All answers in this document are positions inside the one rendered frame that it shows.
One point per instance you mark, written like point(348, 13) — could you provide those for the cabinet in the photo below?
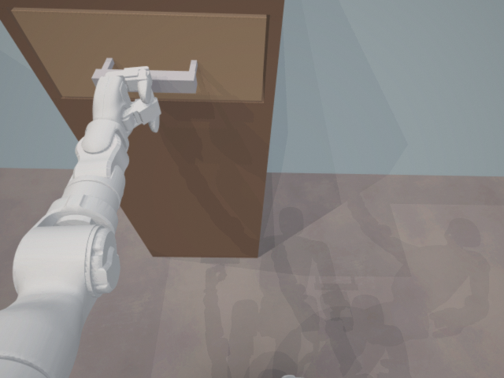
point(196, 187)

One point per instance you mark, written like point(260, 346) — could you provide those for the robot left hand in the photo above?
point(111, 100)

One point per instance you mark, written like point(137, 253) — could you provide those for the drawer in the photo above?
point(73, 43)

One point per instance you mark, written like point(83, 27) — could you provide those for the robot left forearm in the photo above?
point(95, 190)

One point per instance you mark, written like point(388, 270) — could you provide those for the handle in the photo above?
point(163, 81)

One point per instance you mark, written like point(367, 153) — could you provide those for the left robot upper arm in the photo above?
point(60, 273)

